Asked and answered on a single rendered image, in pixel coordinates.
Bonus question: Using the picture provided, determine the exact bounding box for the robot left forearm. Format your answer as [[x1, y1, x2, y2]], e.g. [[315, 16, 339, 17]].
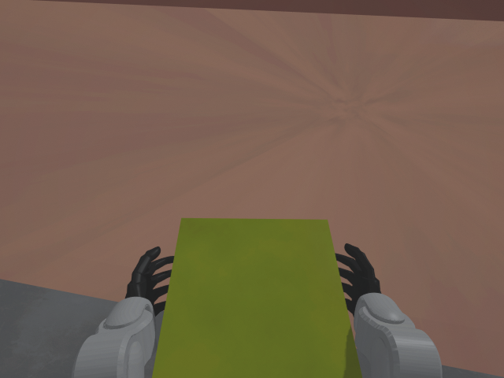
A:
[[72, 297, 158, 378]]

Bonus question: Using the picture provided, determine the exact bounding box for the right robot hand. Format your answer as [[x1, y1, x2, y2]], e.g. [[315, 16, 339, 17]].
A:
[[335, 243, 381, 316]]

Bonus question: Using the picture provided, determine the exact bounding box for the robot right forearm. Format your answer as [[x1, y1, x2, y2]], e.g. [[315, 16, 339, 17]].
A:
[[354, 293, 443, 378]]

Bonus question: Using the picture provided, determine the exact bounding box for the left robot hand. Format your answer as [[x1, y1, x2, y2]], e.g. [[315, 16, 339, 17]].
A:
[[125, 246, 174, 316]]

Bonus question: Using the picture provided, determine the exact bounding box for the carton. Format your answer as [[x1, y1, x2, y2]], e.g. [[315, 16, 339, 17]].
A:
[[152, 218, 362, 378]]

